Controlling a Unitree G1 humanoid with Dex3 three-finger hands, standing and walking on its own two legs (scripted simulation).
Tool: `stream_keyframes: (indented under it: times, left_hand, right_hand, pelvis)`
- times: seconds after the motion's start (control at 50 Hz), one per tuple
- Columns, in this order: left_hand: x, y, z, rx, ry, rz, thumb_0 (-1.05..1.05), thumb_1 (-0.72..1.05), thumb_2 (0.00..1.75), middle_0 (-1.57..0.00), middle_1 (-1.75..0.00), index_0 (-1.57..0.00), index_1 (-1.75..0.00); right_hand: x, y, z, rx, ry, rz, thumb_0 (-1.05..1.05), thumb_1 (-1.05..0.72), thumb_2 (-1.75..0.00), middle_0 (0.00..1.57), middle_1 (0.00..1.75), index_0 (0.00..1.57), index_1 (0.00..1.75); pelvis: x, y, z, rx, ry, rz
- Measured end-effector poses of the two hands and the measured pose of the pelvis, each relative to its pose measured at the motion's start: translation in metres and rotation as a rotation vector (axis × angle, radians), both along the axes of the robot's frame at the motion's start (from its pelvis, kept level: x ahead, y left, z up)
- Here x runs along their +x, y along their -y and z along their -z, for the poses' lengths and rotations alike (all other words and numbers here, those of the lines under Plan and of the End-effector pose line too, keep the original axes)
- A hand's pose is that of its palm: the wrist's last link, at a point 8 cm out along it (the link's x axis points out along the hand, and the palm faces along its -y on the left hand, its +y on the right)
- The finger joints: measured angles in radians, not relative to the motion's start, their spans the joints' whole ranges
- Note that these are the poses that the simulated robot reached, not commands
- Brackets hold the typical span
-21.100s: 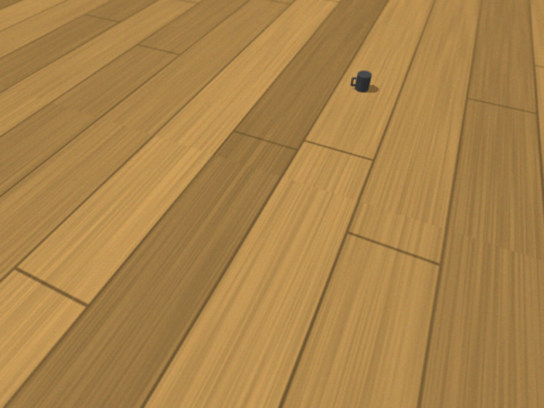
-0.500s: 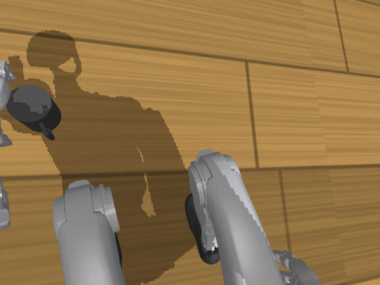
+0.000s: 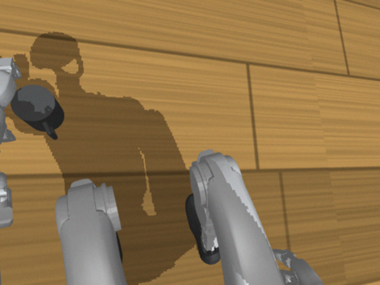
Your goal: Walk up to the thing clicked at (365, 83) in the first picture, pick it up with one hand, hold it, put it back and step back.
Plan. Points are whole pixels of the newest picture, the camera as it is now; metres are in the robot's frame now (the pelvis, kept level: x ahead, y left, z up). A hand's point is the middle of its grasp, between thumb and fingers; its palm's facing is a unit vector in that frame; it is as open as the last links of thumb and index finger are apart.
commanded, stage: approach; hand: left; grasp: from above
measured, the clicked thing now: (43, 115) +0.51 +0.25 -0.29
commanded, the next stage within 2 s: close in in 0.36 s
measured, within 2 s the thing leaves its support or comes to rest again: neither
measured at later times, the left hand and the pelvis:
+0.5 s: hand (26, 100) +0.50 +0.25 -0.17, palm faces -0.47 -0.08 -0.88, open 13.4 cm; pelvis +0.00 -0.01 -0.01, yaw -1 degrees
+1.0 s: hand (34, 109) +0.50 +0.25 -0.22, palm faces -0.46 -0.08 -0.89, open 12.9 cm; pelvis +0.00 +0.00 -0.02, yaw -2 degrees
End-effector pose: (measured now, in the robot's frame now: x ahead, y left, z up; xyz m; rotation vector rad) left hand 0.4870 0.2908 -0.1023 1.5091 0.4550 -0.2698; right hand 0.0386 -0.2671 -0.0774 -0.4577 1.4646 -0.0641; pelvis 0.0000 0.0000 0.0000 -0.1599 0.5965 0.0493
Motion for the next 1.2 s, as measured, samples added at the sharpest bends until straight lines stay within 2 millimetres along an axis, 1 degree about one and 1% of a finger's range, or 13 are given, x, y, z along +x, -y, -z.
stream_keyframes:
  times: [0.08,0.22,0.32,0.4,0.48,0.58,0.64,0.7,0.8,0.88,0.96,1.12,1.2]
  left_hand:
    - [0.008,0.015,-0.003,-0.010,0.010,0.022,0.00,-0.51,1.01,-0.10,-1.10,-0.10,-1.09]
    - [0.033,0.052,-0.005,-0.028,0.040,0.048,0.00,-0.49,1.01,-0.10,-1.13,-0.12,-1.11]
    - [0.044,0.065,-0.003,-0.017,0.052,0.022,0.00,-0.47,1.01,-0.11,-1.14,-0.12,-1.11]
    - [0.041,0.060,0.003,0.003,0.029,-0.019,0.00,-0.47,1.03,-0.11,-1.14,-0.12,-1.11]
    - [0.029,0.044,0.012,0.011,-0.023,-0.060,0.01,-0.47,1.04,-0.12,-1.14,-0.13,-1.12]
    - [0.014,0.023,0.022,0.003,-0.071,-0.064,0.00,-0.47,1.05,-0.12,-1.14,-0.13,-1.12]
    - [0.012,0.017,0.027,-0.009,-0.068,-0.035,0.00,-0.47,1.06,-0.12,-1.15,-0.13,-1.13]
    - [0.012,0.016,0.031,-0.020,-0.045,0.003,0.00,-0.46,1.08,-0.12,-1.17,-0.14,-1.15]
    - [0.016,0.024,0.035,-0.034,-0.005,0.034,0.00,-0.42,1.11,-0.13,-1.21,-0.15,-1.18]
    - [0.017,0.031,0.042,-0.034,-0.008,0.028,0.00,-0.42,1.11,-0.13,-1.21,-0.14,-1.18]
    - [0.019,0.037,0.051,-0.033,-0.016,0.019,0.00,-0.42,1.10,-0.12,-1.20,-0.14,-1.17]
    - [0.022,0.042,0.069,-0.026,-0.022,-0.001,0.00,-0.42,1.07,-0.11,-1.17,-0.13,-1.14]
    - [0.025,0.040,0.074,-0.023,-0.021,-0.006,-0.01,-0.48,1.06,-0.11,-1.15,-0.12,-1.13]
  right_hand:
    - [-0.003,0.000,-0.001,-0.002,-0.007,0.004,0.00,-0.92,-0.90,0.20,0.30,0.20,0.30]
    - [-0.014,0.000,-0.006,-0.015,-0.004,0.020,0.00,-0.91,-0.90,0.20,0.30,0.21,0.30]
    - [-0.028,-0.001,-0.004,-0.011,-0.018,0.052,0.00,-0.91,-0.90,0.20,0.30,0.20,0.30]
    - [-0.036,-0.005,0.001,0.013,-0.036,0.076,0.00,-0.91,-0.90,0.20,0.30,0.20,0.30]
    - [-0.038,-0.008,0.007,0.038,-0.057,0.081,0.00,-0.91,-0.90,0.20,0.30,0.20,0.30]
    - [-0.030,-0.008,0.013,0.042,-0.068,0.047,0.00,-0.91,-0.90,0.20,0.30,0.21,0.30]
    - [-0.021,-0.004,0.014,0.030,-0.067,0.017,0.00,-0.91,-0.90,0.20,0.30,0.21,0.30]
    - [-0.012,0.000,0.013,0.011,-0.059,-0.012,0.00,-0.91,-0.90,0.20,0.30,0.21,0.30]
    - [0.002,0.005,0.008,-0.018,-0.030,-0.046,0.00,-0.91,-0.90,0.20,0.30,0.20,0.30]
    - [0.007,0.007,0.005,-0.030,-0.007,-0.064,0.00,-0.91,-0.90,0.20,0.30,0.20,0.30]
    - [0.002,0.005,0.003,-0.031,-0.004,-0.069,0.00,-0.91,-0.90,0.20,0.30,0.20,0.30]
    - [-0.025,-0.006,0.003,-0.001,-0.061,-0.051,0.00,-0.91,-0.90,0.20,0.30,0.20,0.30]
    - [-0.036,-0.012,0.004,0.019,-0.086,-0.044,0.00,-0.91,-0.90,0.20,0.30,0.20,0.30]
  pelvis:
    - [0.000,0.000,-0.001,0.003,-0.004,0.000]
    - [0.000,0.002,0.001,0.002,-0.011,0.007]
    - [0.001,0.003,0.004,0.003,-0.017,0.018]
    - [0.002,0.004,0.004,0.010,-0.016,0.022]
    - [0.002,0.005,0.005,0.016,-0.011,0.022]
    - [0.003,0.006,0.008,0.015,-0.001,0.018]
    - [0.003,0.006,0.011,0.009,0.004,0.014]
    - [0.004,0.006,0.013,0.003,0.007,0.011]
    - [0.005,0.005,0.015,-0.005,0.008,0.010]
    - [0.005,0.004,0.016,-0.010,0.011,0.014]
    - [0.004,0.003,0.018,-0.015,0.018,0.020]
    - [0.004,0.001,0.023,-0.020,0.026,0.032]
    - [0.005,0.000,0.025,-0.027,0.029,0.037]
